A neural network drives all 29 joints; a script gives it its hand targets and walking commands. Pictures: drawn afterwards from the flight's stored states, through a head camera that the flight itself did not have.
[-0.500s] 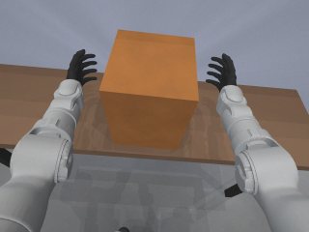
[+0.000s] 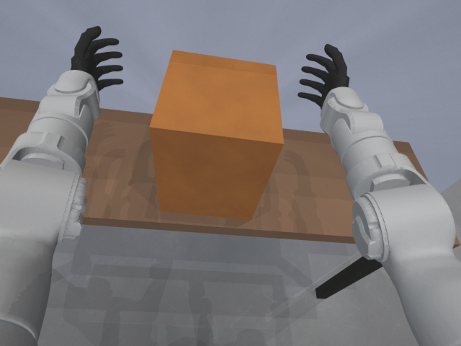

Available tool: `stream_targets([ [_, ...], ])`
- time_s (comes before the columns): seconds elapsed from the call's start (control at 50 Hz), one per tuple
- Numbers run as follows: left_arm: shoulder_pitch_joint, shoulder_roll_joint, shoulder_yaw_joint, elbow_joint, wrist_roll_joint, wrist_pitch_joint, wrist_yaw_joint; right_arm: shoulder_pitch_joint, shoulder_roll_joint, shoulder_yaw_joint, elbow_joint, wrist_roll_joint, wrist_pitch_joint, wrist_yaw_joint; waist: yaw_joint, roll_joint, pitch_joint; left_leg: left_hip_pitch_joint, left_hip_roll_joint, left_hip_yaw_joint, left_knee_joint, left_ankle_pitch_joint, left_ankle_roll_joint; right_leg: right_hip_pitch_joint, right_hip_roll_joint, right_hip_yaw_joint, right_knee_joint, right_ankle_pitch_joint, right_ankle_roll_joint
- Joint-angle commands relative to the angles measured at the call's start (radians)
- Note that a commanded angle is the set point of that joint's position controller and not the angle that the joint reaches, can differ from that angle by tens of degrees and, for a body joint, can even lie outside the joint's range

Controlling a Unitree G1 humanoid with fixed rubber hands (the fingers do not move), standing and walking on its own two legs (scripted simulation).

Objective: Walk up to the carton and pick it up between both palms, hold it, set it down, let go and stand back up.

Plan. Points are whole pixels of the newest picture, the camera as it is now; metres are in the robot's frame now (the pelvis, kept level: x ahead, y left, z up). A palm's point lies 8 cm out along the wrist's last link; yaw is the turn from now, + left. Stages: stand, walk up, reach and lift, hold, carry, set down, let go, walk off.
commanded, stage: set down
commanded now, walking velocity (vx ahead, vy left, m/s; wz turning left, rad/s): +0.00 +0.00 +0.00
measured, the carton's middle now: (215, 141) +0.49 +0.06 +0.05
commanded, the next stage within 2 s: none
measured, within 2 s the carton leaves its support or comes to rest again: neither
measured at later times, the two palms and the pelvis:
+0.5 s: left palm (85, 60) +0.46 +0.26 +0.21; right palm (350, 92) +0.48 -0.14 +0.22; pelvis +0.01 -0.01 +0.01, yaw +0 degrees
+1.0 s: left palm (73, 126) +0.39 +0.27 +0.14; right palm (327, 141) +0.42 -0.12 +0.16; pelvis +0.01 +0.00 +0.01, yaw +0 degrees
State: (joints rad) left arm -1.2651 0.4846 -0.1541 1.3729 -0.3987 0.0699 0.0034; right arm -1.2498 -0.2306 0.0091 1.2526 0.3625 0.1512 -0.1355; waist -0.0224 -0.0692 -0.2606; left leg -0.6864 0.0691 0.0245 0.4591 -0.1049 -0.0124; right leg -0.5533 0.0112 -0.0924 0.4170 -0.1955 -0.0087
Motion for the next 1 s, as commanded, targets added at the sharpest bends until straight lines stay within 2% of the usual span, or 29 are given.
stream_targets([
  [0.0,-0.576,0.116,0.02,-0.216,0.018,0.034,0.017,-0.516,-0.238,-0.057,-0.15,-0.001,0.0,0.005,0.029,0.289,-0.58,0.678,-0.033,-0.007,0.027,0.299,-0.068,0.044,0.032,-0.003,-0.074,0.153,-0.012],
  [0.02,-0.576,0.117,0.022,-0.21,0.015,0.049,0.022,-0.521,-0.236,-0.058,-0.143,-0.004,0.014,0.009,0.025,0.269,-0.55,0.671,-0.032,-0.008,0.018,0.271,-0.061,0.044,0.031,-0.001,-0.081,0.133,-0.01],
  [0.04,-0.586,0.11,0.013,-0.216,0.015,0.064,0.025,-0.527,-0.243,-0.072,-0.134,-0.009,0.024,0.009,0.011,0.276,-0.538,0.682,-0.027,-0.014,0.009,0.264,-0.064,0.037,0.033,-0.008,-0.085,0.131,-0.011],
  [0.08,-0.61,0.111,0.013,-0.277,0.009,0.073,0.036,-0.523,-0.24,-0.082,-0.166,-0.009,0.029,0.015,0.025,0.3,-0.586,0.711,-0.025,-0.013,0.012,0.284,-0.074,0.024,0.033,-0.007,-0.091,0.123,-0.012],
  [0.12,-0.611,0.109,0.026,-0.293,0.026,0.093,0.046,-0.534,-0.257,-0.079,-0.171,-0.006,0.032,0.023,0.035,0.319,-0.615,0.773,-0.022,-0.017,0.035,0.379,-0.084,0.016,0.042,-0.016,-0.09,0.178,-0.017],
  [0.14,-0.605,0.106,0.026,-0.301,0.029,0.105,0.045,-0.531,-0.259,-0.07,-0.159,-0.001,0.037,0.026,0.028,0.31,-0.616,0.799,-0.021,-0.018,0.04,0.413,-0.084,0.024,0.045,-0.018,-0.094,0.211,-0.016],
  [0.16,-0.607,0.12,0.041,-0.323,0.033,0.116,0.045,-0.532,-0.257,-0.05,-0.179,0.016,0.043,0.027,0.048,0.307,-0.627,0.793,-0.026,-0.012,0.043,0.426,-0.08,0.053,0.043,-0.013,-0.095,0.225,-0.017],
  [0.2,-0.601,0.121,0.053,-0.344,0.044,0.141,0.043,-0.53,-0.261,-0.045,-0.177,0.031,0.058,0.025,0.043,0.303,-0.606,0.787,-0.027,-0.013,0.035,0.434,-0.079,0.085,0.043,-0.007,-0.092,0.249,-0.01],
  [0.22,-0.587,0.123,0.062,-0.37,0.047,0.151,0.043,-0.522,-0.265,-0.042,-0.195,0.034,0.058,0.023,0.041,0.292,-0.63,0.801,-0.03,-0.011,0.038,0.457,-0.079,0.1,0.045,-0.007,-0.091,0.279,-0.002],
  [0.28,-0.552,0.15,0.093,-0.337,0.054,0.171,0.03,-0.52,-0.243,0.0,-0.236,0.05,0.077,0.008,0.049,0.223,-0.587,0.725,-0.045,0.002,0.019,0.411,-0.051,0.208,0.032,0.011,-0.084,0.338,0.02],
  [0.34,-0.47,0.16,0.13,-0.358,0.086,0.182,0.008,-0.454,-0.22,0.039,-0.28,0.073,0.079,-0.015,0.055,0.19,-0.559,0.68,-0.058,0.008,-0.006,0.416,-0.039,0.339,0.025,0.029,-0.065,0.46,0.043],
  [0.36,-0.443,0.154,0.131,-0.37,0.097,0.187,0.003,-0.428,-0.22,0.04,-0.277,0.076,0.081,-0.023,0.047,0.201,-0.539,0.685,-0.057,0.002,-0.009,0.435,-0.042,0.35,0.026,0.027,-0.06,0.479,0.043],
  [0.4,-0.402,0.164,0.161,-0.368,0.109,0.186,-0.005,-0.404,-0.202,0.066,-0.3,0.082,0.083,-0.031,0.066,0.174,-0.49,0.676,-0.062,0.007,-0.015,0.43,-0.034,0.364,0.025,0.032,-0.067,0.472,0.048],
  [0.44,-0.343,0.157,0.171,-0.387,0.119,0.178,-0.017,-0.335,-0.178,0.088,-0.32,0.097,0.081,-0.039,0.061,0.163,-0.453,0.669,-0.064,0.006,-0.033,0.425,-0.027,0.405,0.019,0.041,-0.067,0.508,0.054],
  [0.48,-0.31,0.149,0.175,-0.391,0.127,0.176,-0.032,-0.314,-0.163,0.095,-0.341,0.101,0.079,-0.051,0.054,0.155,-0.385,0.658,-0.066,0.007,-0.046,0.384,-0.026,0.419,0.018,0.046,-0.078,0.471,0.052],
  [0.52,-0.28,0.17,0.191,-0.398,0.112,0.166,-0.042,-0.313,-0.15,0.1,-0.401,0.095,0.079,-0.063,0.06,0.101,-0.333,0.625,-0.069,0.009,-0.065,0.317,-0.005,0.427,0.01,0.052,-0.087,0.419,0.064],
  [0.54,-0.255,0.163,0.187,-0.422,0.103,0.158,-0.044,-0.287,-0.137,0.101,-0.42,0.094,0.078,-0.067,0.055,0.088,-0.324,0.624,-0.068,0.01,-0.068,0.311,-0.002,0.432,0.013,0.05,-0.086,0.409,0.063],
  [0.6,-0.204,0.181,0.24,-0.513,0.108,0.147,-0.045,-0.246,-0.11,0.105,-0.541,0.08,0.067,-0.084,0.074,0.055,-0.361,0.608,-0.075,0.023,-0.059,0.303,0.011,0.475,0.007,0.064,-0.08,0.411,0.071],
  [0.62,-0.211,0.179,0.241,-0.555,0.11,0.145,-0.042,-0.24,-0.111,0.081,-0.573,0.068,0.062,-0.088,0.07,0.08,-0.39,0.62,-0.073,0.024,-0.056,0.301,0.003,0.465,0.01,0.06,-0.075,0.396,0.065],
  [0.64,-0.164,0.177,0.253,-0.602,0.106,0.142,-0.041,-0.2,-0.101,0.08,-0.628,0.061,0.054,-0.093,0.075,0.075,-0.426,0.635,-0.075,0.029,-0.044,0.328,0.001,0.475,0.012,0.063,-0.075,0.41,0.065],
  [0.66,-0.178,0.183,0.258,-0.608,0.103,0.146,-0.043,-0.216,-0.107,0.063,-0.65,0.046,0.057,-0.1,0.063,0.073,-0.427,0.63,-0.076,0.03,-0.042,0.315,0.001,0.467,0.01,0.065,-0.075,0.402,0.067],
  [0.7,-0.169,0.196,0.281,-0.652,0.103,0.149,-0.041,-0.21,-0.098,0.051,-0.693,0.029,0.059,-0.11,0.072,0.07,-0.429,0.613,-0.079,0.033,-0.038,0.3,0.006,0.473,0.008,0.068,-0.069,0.398,0.068],
  [0.74,-0.151,0.186,0.284,-0.706,0.104,0.161,-0.035,-0.169,-0.089,0.031,-0.706,0.025,0.068,-0.118,0.063,0.106,-0.417,0.622,-0.075,0.033,-0.036,0.286,-0.004,0.458,0.009,0.068,-0.067,0.372,0.059],
  [0.78,-0.112,0.178,0.294,-0.735,0.11,0.18,-0.032,-0.12,-0.083,0.029,-0.709,0.025,0.081,-0.12,0.07,0.131,-0.387,0.657,-0.073,0.033,-0.03,0.287,-0.013,0.429,0.015,0.065,-0.082,0.305,0.048],
  [0.8,-0.076,0.169,0.29,-0.767,0.11,0.187,-0.032,-0.082,-0.086,0.017,-0.727,0.017,0.08,-0.121,0.059,0.138,-0.394,0.676,-0.071,0.034,-0.024,0.31,-0.016,0.424,0.017,0.065,-0.084,0.311,0.046],
  [0.86,0.053,0.123,0.303,-0.837,0.153,0.233,-0.032,0.039,-0.086,0.012,-0.723,0.015,0.088,-0.119,0.06,0.194,-0.329,0.75,-0.067,0.031,-0.02,0.362,-0.039,0.398,0.027,0.052,-0.107,0.259,0.031],
  [0.92,0.106,0.092,0.319,-0.923,0.187,0.277,-0.032,0.106,-0.089,-0.017,-0.729,0.005,0.099,-0.113,0.05,0.234,-0.267,0.779,-0.066,0.03,-0.022,0.37,-0.055,0.364,0.034,0.046,-0.127,0.199,0.023],
  [0.96,0.141,0.08,0.316,-0.968,0.195,0.296,-0.032,0.136,-0.085,-0.026,-0.753,-0.002,0.104,-0.105,0.042,0.237,-0.216,0.779,-0.065,0.025,-0.034,0.338,-0.056,0.352,0.035,0.042,-0.139,0.141,0.021],
  [0.98,0.185,0.067,0.319,-0.977,0.202,0.305,-0.031,0.173,-0.081,-0.019,-0.762,-0.001,0.108,-0.098,0.05,0.236,-0.186,0.783,-0.065,0.025,-0.041,0.323,-0.054,0.35,0.035,0.041,-0.143,0.115,0.019],
])
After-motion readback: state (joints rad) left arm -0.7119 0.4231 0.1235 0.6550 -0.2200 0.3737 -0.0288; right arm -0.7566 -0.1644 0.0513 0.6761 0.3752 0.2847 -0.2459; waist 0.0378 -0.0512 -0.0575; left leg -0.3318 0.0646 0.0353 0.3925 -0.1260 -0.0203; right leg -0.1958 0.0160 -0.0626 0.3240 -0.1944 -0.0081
